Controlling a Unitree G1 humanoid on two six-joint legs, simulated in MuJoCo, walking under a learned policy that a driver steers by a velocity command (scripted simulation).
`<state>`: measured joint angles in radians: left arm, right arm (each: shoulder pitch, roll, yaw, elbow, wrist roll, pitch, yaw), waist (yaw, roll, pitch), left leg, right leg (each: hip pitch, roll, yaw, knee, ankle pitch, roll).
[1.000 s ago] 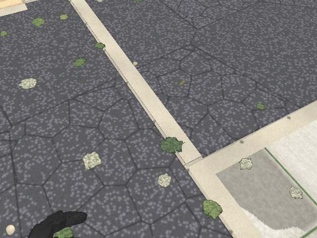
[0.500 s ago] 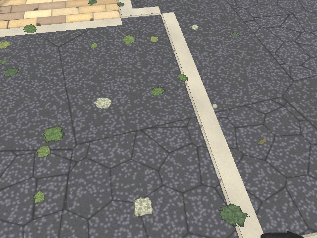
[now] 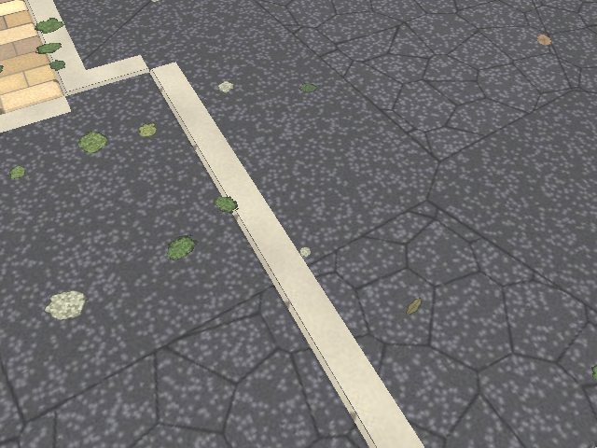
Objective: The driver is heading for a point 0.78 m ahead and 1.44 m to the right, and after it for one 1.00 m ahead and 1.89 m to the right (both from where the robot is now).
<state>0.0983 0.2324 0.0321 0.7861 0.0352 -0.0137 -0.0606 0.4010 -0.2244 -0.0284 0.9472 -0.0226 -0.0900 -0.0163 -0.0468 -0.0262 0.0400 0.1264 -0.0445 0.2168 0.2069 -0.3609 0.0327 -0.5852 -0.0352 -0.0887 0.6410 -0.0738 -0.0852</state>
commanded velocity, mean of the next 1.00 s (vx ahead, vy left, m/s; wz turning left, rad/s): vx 0.50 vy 0.00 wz -0.57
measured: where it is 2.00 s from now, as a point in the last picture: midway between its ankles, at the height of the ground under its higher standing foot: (497, 271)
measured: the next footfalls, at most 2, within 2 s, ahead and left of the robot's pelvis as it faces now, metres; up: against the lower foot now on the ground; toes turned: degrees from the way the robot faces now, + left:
right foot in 0.06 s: +0.19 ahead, -0.08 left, +0.00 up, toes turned -7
left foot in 0.58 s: +0.53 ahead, +0.03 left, +0.00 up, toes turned -22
